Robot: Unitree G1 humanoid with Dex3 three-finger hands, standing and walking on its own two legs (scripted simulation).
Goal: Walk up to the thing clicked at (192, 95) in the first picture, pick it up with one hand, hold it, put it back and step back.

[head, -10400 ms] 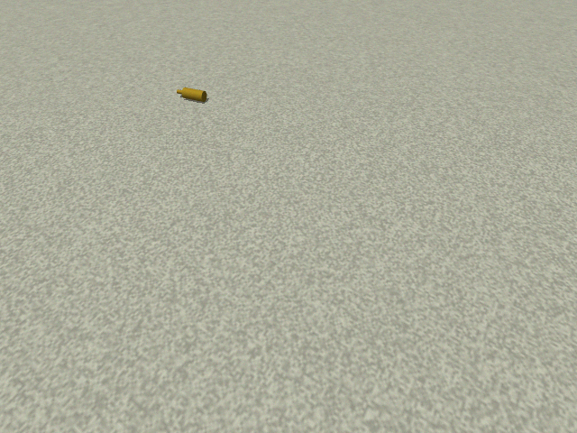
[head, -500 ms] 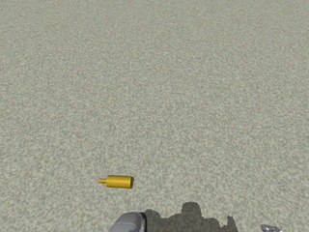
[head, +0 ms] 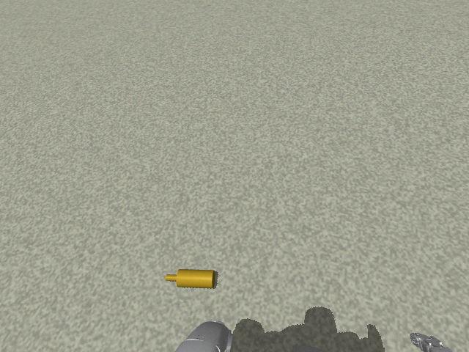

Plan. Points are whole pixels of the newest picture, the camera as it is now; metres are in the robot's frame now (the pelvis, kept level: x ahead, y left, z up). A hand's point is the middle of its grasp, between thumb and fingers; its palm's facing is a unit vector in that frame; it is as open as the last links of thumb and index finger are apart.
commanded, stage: walk up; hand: left
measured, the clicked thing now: (189, 278) +0.42 +0.28 -0.73
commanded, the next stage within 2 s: stand in 1.28 s
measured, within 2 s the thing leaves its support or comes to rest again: neither
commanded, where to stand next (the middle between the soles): +0.03 +0.03 m, yaw -1 degrees
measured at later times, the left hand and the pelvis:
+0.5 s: hand out of the picture +0.09 +0.27 -0.14, palm faces +0.03 -0.94 -0.33, open 7.4 cm; pelvis +0.00 +0.02 +0.01, yaw +2 degrees
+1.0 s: hand out of the picture +0.08 +0.28 -0.13, palm faces +0.01 -0.94 -0.34, open 7.4 cm; pelvis +0.00 +0.02 +0.02, yaw +1 degrees
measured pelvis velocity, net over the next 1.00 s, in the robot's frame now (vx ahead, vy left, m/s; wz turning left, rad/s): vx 0.00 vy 0.02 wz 0.01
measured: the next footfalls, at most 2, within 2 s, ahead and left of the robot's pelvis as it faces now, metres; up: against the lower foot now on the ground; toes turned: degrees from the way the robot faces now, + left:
left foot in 0.12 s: +0.02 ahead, +0.15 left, +0.00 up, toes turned -1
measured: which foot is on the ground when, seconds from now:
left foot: up 0.00-0.10, down 0.12-1.00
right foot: down 0.00-1.00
